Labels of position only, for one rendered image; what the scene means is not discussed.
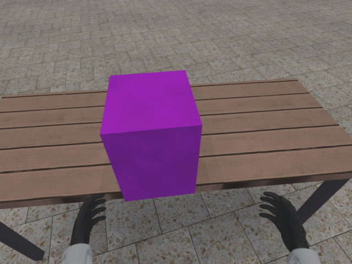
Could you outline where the left robot hand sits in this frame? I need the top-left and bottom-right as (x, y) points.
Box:
(70, 194), (106, 246)

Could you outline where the right robot hand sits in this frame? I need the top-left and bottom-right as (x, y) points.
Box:
(259, 192), (309, 252)

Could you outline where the table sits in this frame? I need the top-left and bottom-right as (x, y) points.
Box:
(0, 78), (352, 261)

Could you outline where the robot right forearm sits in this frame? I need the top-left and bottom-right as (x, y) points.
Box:
(287, 248), (321, 264)

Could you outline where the robot left forearm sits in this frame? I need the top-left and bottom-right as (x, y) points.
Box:
(61, 244), (93, 264)

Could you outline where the carton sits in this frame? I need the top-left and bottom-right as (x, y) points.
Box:
(100, 70), (202, 201)

